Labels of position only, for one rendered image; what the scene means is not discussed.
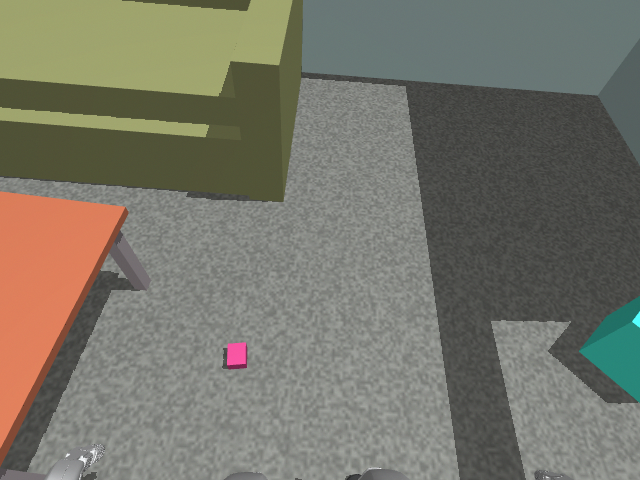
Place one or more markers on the coffee table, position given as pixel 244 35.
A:
pixel 51 251

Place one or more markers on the left robot hand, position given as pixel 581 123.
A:
pixel 77 461

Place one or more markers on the sofa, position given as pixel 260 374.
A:
pixel 195 95

